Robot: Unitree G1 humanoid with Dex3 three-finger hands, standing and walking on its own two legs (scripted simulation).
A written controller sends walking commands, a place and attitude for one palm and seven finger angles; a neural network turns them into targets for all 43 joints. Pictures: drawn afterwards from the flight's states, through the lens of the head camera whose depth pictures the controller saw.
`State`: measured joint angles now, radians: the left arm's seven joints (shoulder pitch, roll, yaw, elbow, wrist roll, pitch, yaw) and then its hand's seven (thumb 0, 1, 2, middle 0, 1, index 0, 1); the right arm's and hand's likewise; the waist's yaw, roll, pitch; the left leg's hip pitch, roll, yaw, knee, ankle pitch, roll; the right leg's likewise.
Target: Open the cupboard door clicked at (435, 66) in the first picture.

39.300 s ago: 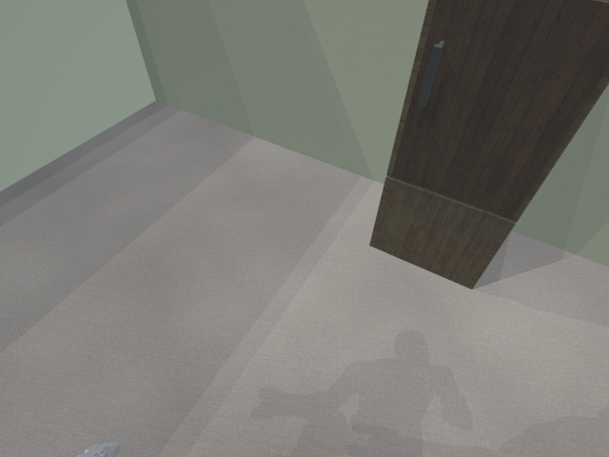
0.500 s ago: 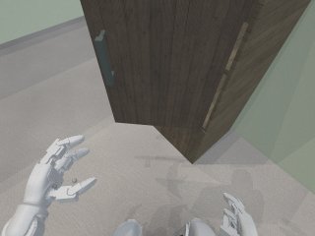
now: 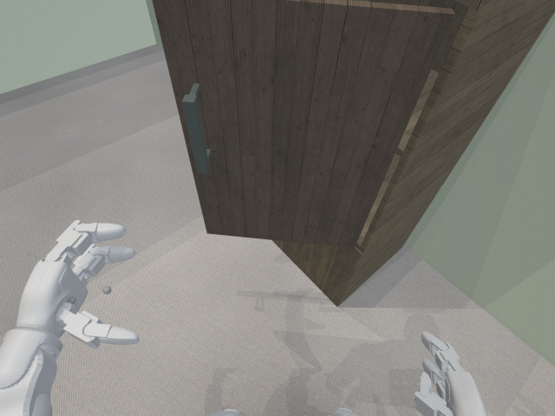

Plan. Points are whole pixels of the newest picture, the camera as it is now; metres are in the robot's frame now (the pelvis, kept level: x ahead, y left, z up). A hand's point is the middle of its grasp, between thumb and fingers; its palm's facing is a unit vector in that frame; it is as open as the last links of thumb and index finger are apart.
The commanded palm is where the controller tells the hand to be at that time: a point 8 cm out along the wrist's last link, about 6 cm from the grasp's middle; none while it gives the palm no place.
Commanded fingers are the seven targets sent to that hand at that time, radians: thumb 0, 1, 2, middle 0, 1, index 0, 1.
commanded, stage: raise the hand with hooked fingers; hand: left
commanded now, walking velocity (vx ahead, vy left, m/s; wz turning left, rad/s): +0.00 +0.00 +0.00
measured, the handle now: (199, 131) +0.55 +0.18 +0.08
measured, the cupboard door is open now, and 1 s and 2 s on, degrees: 44 44 44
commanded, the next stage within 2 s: move the hooked fingers beside the handle in 0.84 s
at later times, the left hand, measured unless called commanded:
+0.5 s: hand (92, 244) +0.30 +0.26 +0.10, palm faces -0.02 -1.00 -0.03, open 14.0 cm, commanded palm +0.27 +0.31 +0.09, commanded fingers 0.00 -0.50 0.30 -0.30 -1.20 -0.30 -1.20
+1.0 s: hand (93, 251) +0.29 +0.26 +0.09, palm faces +0.00 -1.00 -0.03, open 14.0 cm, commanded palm +0.28 +0.31 +0.09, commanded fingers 0.00 -0.50 0.30 -0.30 -1.20 -0.30 -1.20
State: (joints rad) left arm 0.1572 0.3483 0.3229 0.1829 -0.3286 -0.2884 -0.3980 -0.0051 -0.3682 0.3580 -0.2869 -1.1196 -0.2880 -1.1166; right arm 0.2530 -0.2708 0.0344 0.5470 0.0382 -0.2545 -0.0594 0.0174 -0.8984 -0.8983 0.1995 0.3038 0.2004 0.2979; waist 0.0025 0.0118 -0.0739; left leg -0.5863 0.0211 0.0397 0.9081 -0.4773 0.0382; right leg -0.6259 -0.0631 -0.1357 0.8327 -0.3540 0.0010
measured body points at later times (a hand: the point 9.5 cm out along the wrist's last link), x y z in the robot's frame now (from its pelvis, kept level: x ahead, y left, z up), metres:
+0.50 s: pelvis +0.00 -0.01 +0.01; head +0.05 -0.01 +0.46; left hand +0.30 +0.32 +0.10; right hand +0.14 -0.27 -0.07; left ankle -0.01 +0.09 -0.70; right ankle +0.04 -0.13 -0.70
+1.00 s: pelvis +0.00 -0.01 +0.01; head +0.03 -0.01 +0.46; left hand +0.28 +0.31 +0.10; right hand +0.15 -0.26 -0.07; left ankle -0.01 +0.09 -0.70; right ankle +0.04 -0.13 -0.70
